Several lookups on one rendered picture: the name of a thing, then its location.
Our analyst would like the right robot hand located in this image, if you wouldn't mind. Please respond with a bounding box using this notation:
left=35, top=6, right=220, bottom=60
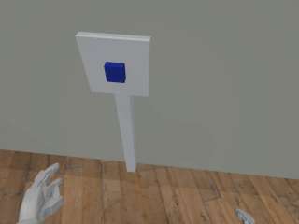
left=234, top=207, right=255, bottom=224

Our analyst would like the button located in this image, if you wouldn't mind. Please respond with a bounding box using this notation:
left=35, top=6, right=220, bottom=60
left=104, top=62, right=126, bottom=83

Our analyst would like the left robot hand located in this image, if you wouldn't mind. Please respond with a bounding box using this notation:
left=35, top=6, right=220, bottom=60
left=18, top=162, right=64, bottom=224

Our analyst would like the panel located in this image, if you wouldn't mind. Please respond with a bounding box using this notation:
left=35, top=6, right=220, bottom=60
left=76, top=32, right=150, bottom=173

